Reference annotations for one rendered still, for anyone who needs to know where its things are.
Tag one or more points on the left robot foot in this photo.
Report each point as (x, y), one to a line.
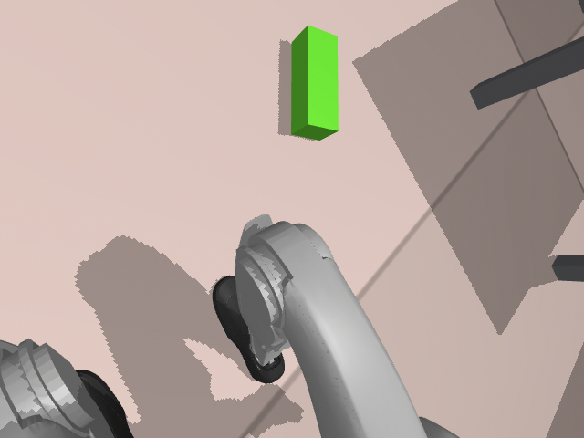
(107, 402)

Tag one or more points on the right robot foot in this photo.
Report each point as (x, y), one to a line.
(227, 310)

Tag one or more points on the right robot hand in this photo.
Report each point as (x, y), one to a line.
(434, 430)

